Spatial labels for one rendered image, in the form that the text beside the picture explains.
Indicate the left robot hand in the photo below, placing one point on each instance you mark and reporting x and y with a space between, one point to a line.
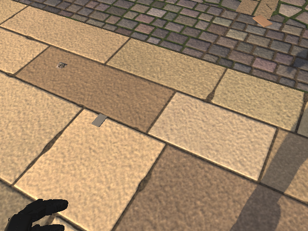
34 211

